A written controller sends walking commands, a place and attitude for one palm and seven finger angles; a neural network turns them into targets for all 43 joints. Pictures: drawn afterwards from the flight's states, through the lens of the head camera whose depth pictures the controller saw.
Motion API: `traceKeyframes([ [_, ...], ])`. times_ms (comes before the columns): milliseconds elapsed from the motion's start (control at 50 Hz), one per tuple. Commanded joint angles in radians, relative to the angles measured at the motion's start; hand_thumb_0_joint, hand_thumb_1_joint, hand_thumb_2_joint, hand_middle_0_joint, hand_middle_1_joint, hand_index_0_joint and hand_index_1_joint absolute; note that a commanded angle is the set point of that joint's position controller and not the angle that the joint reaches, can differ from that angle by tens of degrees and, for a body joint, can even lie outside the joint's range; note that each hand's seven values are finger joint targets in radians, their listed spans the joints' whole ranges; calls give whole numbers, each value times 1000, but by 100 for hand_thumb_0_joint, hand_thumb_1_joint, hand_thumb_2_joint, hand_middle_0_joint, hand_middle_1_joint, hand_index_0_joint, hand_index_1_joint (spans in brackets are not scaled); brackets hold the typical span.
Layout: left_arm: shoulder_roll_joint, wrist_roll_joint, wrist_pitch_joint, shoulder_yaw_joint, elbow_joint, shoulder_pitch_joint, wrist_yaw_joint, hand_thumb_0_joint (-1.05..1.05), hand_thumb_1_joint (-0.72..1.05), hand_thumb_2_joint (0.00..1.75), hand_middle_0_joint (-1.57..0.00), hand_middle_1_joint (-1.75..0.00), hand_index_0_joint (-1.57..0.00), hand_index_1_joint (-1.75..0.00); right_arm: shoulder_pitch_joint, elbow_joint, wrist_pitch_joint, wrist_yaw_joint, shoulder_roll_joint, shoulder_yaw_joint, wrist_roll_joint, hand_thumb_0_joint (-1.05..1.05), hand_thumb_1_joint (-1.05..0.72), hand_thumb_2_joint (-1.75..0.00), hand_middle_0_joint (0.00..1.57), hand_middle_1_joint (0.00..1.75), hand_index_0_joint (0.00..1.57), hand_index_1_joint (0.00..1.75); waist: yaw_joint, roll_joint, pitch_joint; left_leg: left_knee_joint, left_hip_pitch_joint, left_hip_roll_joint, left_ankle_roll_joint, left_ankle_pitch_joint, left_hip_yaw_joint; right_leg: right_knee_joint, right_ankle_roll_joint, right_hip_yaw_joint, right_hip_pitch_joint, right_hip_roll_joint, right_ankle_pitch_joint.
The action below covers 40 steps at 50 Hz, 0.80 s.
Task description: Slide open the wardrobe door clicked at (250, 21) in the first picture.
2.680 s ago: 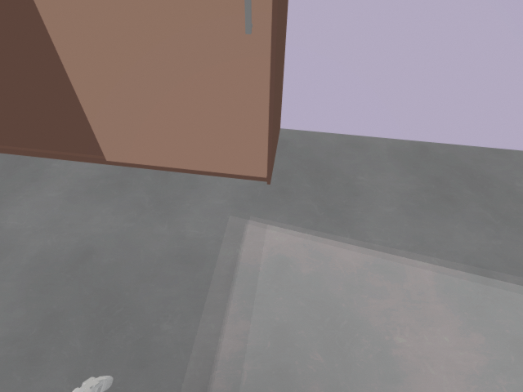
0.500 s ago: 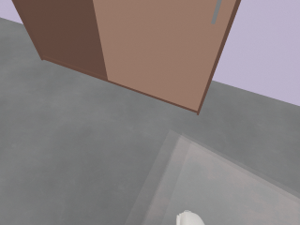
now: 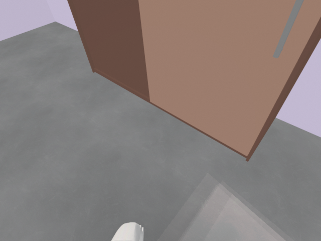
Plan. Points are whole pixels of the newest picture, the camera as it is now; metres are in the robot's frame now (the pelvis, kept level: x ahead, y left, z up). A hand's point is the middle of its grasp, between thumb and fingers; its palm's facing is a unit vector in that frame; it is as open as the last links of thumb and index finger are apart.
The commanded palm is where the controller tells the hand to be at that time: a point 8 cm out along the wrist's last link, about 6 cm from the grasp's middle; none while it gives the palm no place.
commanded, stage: walk to a spot facing it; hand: right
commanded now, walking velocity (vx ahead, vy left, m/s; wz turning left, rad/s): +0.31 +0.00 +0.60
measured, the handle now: (290, 24) +0.82 -0.46 +0.16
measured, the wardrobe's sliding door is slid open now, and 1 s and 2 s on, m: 0.00 0.00 0.00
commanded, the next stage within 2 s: turn to face it in 0.52 s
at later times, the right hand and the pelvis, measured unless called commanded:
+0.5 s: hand (195, 181) +0.36 -0.09 -0.18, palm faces -0.27 +0.95 -0.18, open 7.3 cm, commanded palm none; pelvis +0.21 +0.05 -0.02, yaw +17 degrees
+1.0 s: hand (208, 159) +0.45 -0.15 -0.19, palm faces -0.24 +0.96 -0.15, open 7.4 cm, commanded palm none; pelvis +0.36 +0.01 +0.00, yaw +17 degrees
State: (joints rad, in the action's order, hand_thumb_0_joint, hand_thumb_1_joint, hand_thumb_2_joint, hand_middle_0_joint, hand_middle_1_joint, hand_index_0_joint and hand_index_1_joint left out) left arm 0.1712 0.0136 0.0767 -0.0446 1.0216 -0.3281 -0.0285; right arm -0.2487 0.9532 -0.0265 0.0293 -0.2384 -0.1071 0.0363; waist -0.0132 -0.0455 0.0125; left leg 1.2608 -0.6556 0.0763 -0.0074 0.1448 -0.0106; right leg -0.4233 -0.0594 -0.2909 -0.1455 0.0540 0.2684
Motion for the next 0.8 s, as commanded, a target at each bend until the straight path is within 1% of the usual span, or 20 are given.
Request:
traceKeyframes([
  [0,89,-3,33,-14,-31,-71,-1,0,90,90,-20,-30,-20,-30,-9,-52,-4,15,18,5,3,0,-90,-90,20,30,20,30,-6,124,79,-28,-140,46,-22,-85,18,254,24,163,43,277,-168],
  [120,105,10,24,-14,21,-199,-3,0,90,90,-20,-30,-20,-30,187,-107,8,23,36,28,-1,0,-90,-90,20,30,20,30,62,114,115,-327,-163,37,-12,-24,-85,204,-32,82,224,304,-426],
  [200,108,18,7,-17,41,-240,-1,0,90,90,-20,-30,-20,-30,265,-127,20,20,44,38,-5,0,-90,-90,20,30,20,30,90,161,138,-493,-71,-5,29,60,-151,148,-37,12,254,316,-592],
  [260,143,15,4,-25,26,-215,-1,0,90,90,-20,-30,-20,-30,170,-101,34,17,25,32,-4,0,-90,-90,20,30,20,30,36,197,67,-566,95,-88,80,131,-212,-31,-22,-60,279,313,-974],
  [280,165,12,3,-32,12,-185,0,0,90,90,-20,-30,-20,-30,80,-80,42,13,4,23,-2,0,-90,-90,20,30,20,30,-9,216,0,-612,206,-110,99,141,-215,-161,-6,-78,279,309,-1055],
  [300,179,6,0,-34,-6,-158,6,0,90,90,-20,-30,-20,-30,-50,-43,53,7,-39,11,1,0,-90,-90,20,30,20,30,-73,186,-84,-691,418,-131,114,89,-220,-352,24,-87,198,293,-1007],
  [320,165,-8,-2,-30,-31,-144,20,0,90,90,-20,-30,-20,-30,-179,-5,65,1,-118,-11,2,0,-90,-90,20,30,20,30,-137,90,-194,-726,744,-15,165,-30,-78,-621,62,-89,-52,262,-706],
  [340,87,-21,1,-18,-76,-150,21,0,90,90,-20,-30,-20,-30,-256,5,75,-15,-225,-35,-9,0,-90,-90,20,30,20,30,-135,-138,-319,-769,1028,297,310,-280,481,-953,130,-14,-432,66,260],
  [360,98,-18,-1,-21,-105,-43,11,0,90,90,-20,-30,-20,-30,-252,8,62,-29,-266,-44,-34,0,-90,-90,20,30,20,30,-138,-83,-304,-866,1007,350,364,-367,577,-1086,116,159,-539,49,338],
  [380,88,-13,-3,-29,-113,-13,9,0,90,90,-20,-30,-20,-30,-183,-4,56,-34,-232,-38,-38,0,-90,-90,20,30,20,30,-101,2,-165,-887,870,336,355,-324,465,-1090,108,213,-559,104,234],
  [400,79,-5,-10,-29,-126,15,13,0,90,90,-20,-30,-20,-30,-123,-28,59,-36,-187,-26,-36,0,-90,-90,20,30,20,30,-72,34,-95,-913,728,295,305,-259,426,-1062,112,239,-545,121,151],
  [440,76,8,-34,-26,-102,17,15,0,90,90,-20,-30,-20,-30,-23,-44,78,-38,-123,2,-30,0,-90,-90,20,30,20,30,2,60,19,-978,428,215,225,-201,272,-927,118,262,-434,155,71],
  [460,63,11,-45,-27,-95,-12,15,0,90,90,-20,-30,-20,-30,-1,-46,85,-38,-110,7,-23,0,-90,-90,20,30,20,30,32,54,34,-986,356,180,207,-222,217,-876,123,259,-394,146,57],
  [500,52,11,-57,-29,-87,-53,18,0,90,90,-20,-30,-20,-30,11,-43,93,-38,-110,7,-12,0,-90,-90,20,30,20,30,67,1,21,-980,311,133,194,-242,155,-777,136,246,-359,129,41],
  [580,62,12,-58,-24,-143,88,27,0,90,90,-20,-30,-20,-30,-33,-42,89,-29,-113,3,-15,0,-90,-90,20,30,20,30,24,-81,22,-970,324,89,196,-188,183,-583,154,235,-386,103,-23],
  [700,54,1,-39,1,-138,173,33,0,90,90,-20,-30,-20,-30,-78,-10,82,-46,-101,19,-13,0,-90,-90,20,30,20,30,-10,-102,-63,-873,518,98,156,-411,140,-283,119,200,-268,30,-41],
  [720,54,2,-34,4,-125,161,31,0,90,90,-20,-30,-20,-30,-73,-2,80,-51,-94,24,-16,0,-90,-90,20,30,20,30,-2,-90,-70,-849,530,93,139,-408,123,-205,115,200,-211,20,-84],
  [740,66,3,-30,6,-104,130,28,0,90,90,-20,-30,-20,-30,-72,5,77,-55,-85,31,-22,0,-90,-90,20,30,20,30,12,-58,-79,-802,520,80,111,-392,99,-102,111,201,-114,6,-171],
  [760,98,6,-23,1,-79,72,26,0,90,90,-20,-30,-20,-30,-91,14,73,-58,-69,38,-26,0,-90,-90,20,30,20,30,28,16,-117,-702,502,52,75,-335,69,-27,96,239,4,24,-320],
  [780,172,15,-16,-11,-66,4,23,0,90,90,-20,-30,-20,-30,-135,17,71,-59,-40,47,-32,0,-90,-90,20,30,20,30,41,180,-190,-549,365,-12,23,-107,3,-49,22,405,187,180,-632],
])
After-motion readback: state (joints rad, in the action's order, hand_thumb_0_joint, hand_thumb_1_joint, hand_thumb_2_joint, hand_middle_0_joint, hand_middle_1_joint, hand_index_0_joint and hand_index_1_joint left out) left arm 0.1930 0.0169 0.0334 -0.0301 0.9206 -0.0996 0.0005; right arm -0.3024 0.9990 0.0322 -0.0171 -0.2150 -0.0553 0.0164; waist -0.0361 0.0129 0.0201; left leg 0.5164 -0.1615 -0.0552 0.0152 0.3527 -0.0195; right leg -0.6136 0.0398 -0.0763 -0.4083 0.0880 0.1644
